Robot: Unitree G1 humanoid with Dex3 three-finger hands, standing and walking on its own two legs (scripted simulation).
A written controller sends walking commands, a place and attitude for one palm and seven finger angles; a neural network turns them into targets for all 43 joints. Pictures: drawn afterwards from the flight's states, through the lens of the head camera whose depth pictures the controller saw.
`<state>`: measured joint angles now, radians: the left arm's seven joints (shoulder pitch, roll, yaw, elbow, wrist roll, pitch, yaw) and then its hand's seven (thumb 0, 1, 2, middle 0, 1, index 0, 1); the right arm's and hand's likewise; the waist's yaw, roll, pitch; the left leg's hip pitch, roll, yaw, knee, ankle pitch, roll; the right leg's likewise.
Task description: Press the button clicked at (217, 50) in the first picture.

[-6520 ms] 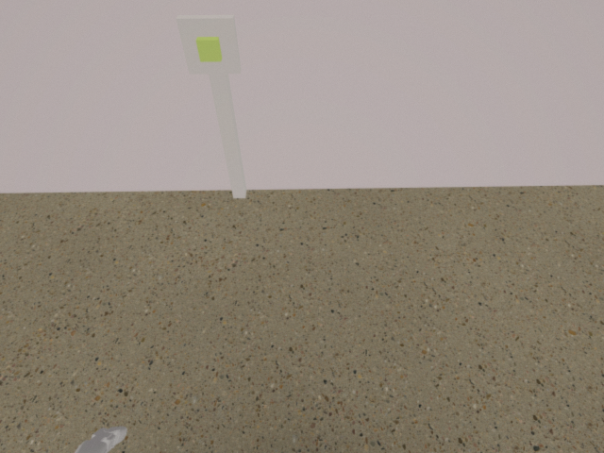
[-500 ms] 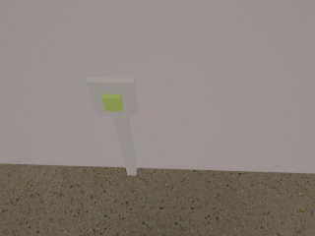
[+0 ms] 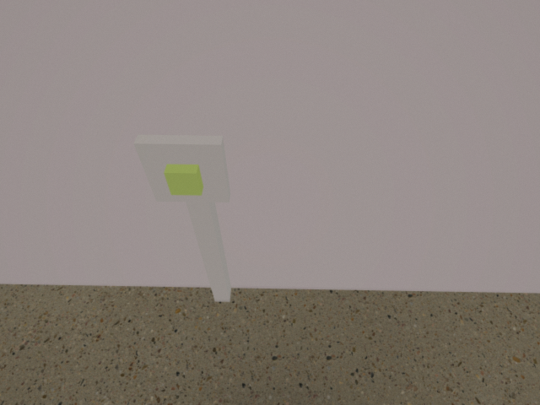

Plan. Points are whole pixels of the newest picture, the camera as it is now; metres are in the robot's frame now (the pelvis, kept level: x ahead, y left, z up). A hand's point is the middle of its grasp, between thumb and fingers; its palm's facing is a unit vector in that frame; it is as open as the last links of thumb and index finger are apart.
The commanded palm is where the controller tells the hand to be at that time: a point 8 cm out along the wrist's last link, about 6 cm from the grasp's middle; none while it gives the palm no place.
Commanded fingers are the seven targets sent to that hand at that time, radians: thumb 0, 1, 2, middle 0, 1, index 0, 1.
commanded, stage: shuffle to correct the standing spot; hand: left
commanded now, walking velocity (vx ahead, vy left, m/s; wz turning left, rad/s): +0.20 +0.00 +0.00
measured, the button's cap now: (184, 178) +0.57 +0.23 -0.04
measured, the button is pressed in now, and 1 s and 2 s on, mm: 0 0 0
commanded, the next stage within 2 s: come to a stop and stand still in 0.20 s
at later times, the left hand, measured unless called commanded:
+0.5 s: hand out of the picture +0.10 +0.19 -0.18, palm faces +0.06 -0.98 -0.17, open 7.4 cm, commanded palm none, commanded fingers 0.00 0.90 0.90 -0.20 -0.30 -0.20 -0.30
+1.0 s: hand (202, 378) +0.19 +0.14 -0.15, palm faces +0.04 -0.97 -0.25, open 7.3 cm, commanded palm none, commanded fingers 0.00 0.90 0.90 -0.20 -0.30 -0.20 -0.30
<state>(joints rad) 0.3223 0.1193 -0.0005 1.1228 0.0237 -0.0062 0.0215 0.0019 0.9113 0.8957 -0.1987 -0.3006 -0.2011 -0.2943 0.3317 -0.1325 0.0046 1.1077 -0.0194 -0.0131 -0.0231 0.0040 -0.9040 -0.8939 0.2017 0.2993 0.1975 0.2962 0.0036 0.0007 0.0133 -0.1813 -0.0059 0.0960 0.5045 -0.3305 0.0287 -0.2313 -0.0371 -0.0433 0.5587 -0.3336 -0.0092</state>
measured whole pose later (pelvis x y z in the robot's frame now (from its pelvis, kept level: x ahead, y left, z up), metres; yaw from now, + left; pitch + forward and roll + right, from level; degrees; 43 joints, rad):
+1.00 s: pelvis +0.11 -0.05 +0.00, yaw +0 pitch +0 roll +3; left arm 0.16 0.14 0.03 0.95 0.02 0.00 0.04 0.00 0.91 0.90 -0.20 -0.30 -0.20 -0.29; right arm 0.21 -0.19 -0.06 1.01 -0.02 0.06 -0.01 0.00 -0.91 -0.89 0.20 0.30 0.20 0.30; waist -0.01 0.01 0.07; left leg -0.43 0.00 0.01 1.05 -0.45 -0.05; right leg -0.31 -0.04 -0.08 0.54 -0.24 -0.06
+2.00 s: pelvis +0.10 -0.04 +0.00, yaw +0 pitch -1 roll +1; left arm 0.27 0.13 0.00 1.11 0.01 -0.03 0.04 0.01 0.93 0.90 -0.20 -0.30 -0.20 -0.29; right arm 0.30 -0.15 0.01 1.10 -0.01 -0.02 -0.04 0.02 -0.93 -0.89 0.20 0.30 0.20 0.30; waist -0.01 0.05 0.01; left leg -0.15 -0.01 0.05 0.47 -0.31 0.01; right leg -0.21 0.02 -0.04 0.52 -0.30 -0.04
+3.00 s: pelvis +0.06 +0.03 +0.01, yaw -1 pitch +2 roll +1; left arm 0.26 0.17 0.05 1.01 0.03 0.05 0.00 0.00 0.92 0.90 -0.20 -0.30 -0.20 -0.29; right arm 0.33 -0.13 -0.02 1.03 -0.04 -0.02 -0.04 0.00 -0.92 -0.89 0.20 0.30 0.20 0.30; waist -0.04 -0.02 0.01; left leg -0.27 0.01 0.11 0.40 -0.16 0.03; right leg -0.41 -0.02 -0.02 0.89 -0.42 0.00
